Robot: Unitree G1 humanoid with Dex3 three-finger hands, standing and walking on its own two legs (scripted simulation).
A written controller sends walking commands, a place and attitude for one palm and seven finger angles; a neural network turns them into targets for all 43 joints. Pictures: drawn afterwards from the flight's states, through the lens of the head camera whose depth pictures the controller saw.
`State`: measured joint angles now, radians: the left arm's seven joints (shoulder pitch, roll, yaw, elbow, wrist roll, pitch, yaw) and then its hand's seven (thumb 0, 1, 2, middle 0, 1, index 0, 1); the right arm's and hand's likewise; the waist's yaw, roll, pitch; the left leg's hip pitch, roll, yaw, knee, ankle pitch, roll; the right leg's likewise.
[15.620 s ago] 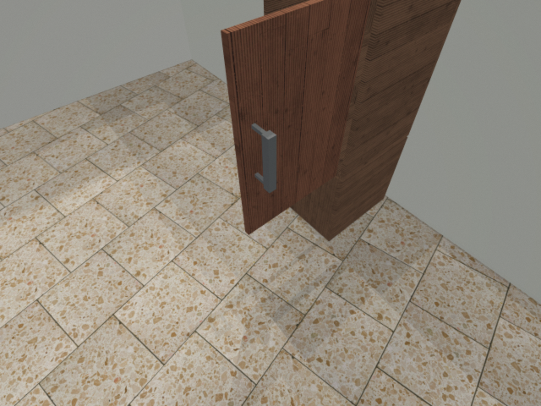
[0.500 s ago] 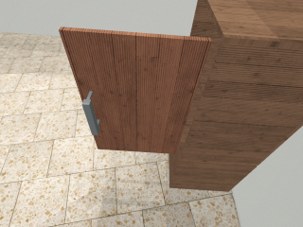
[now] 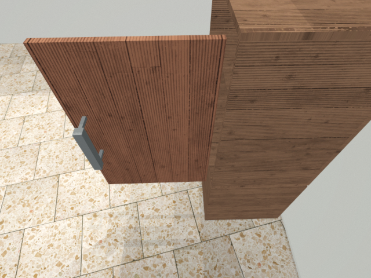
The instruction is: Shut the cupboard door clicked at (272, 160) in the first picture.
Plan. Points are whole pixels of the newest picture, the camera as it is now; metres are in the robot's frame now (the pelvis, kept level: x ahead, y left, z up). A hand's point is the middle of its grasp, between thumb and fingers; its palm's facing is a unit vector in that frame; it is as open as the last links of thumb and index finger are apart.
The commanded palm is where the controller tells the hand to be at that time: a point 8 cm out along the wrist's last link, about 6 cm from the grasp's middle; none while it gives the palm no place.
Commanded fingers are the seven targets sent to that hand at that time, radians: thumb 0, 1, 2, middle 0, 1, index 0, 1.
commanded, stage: come to a stop and stand still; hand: left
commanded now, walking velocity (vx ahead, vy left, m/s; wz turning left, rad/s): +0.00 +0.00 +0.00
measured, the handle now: (91, 144) +0.45 +0.28 -0.04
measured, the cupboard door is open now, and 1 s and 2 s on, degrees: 90 90 90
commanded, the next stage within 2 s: look again from close up in 0.54 s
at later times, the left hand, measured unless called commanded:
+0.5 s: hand out of the picture -0.02 +0.14 -0.17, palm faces +0.05 -0.98 -0.18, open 7.4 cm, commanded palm none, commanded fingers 0.00 0.90 0.90 -0.20 -0.30 -0.20 -0.30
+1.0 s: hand out of the picture +0.01 +0.18 -0.16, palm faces +0.03 -0.97 -0.23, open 7.4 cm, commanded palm none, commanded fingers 0.00 0.90 0.90 -0.20 -0.30 -0.20 -0.30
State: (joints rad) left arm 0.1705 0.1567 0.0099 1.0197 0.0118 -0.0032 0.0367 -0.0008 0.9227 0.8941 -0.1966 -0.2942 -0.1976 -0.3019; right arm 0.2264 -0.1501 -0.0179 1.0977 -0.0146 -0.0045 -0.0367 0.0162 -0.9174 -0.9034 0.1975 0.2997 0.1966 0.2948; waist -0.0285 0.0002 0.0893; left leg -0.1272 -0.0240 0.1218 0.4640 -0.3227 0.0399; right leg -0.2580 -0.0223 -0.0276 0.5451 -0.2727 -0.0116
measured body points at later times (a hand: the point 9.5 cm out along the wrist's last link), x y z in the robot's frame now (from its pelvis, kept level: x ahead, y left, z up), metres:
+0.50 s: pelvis -0.01 -0.03 +0.01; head +0.00 -0.03 +0.46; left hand -0.03 +0.19 -0.15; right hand -0.02 -0.25 -0.15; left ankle -0.04 +0.09 -0.74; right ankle +0.01 -0.11 -0.74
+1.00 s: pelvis -0.01 +0.00 +0.00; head -0.01 -0.02 +0.45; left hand +0.01 +0.23 -0.15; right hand -0.01 -0.20 -0.17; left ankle -0.04 +0.09 -0.74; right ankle +0.01 -0.11 -0.74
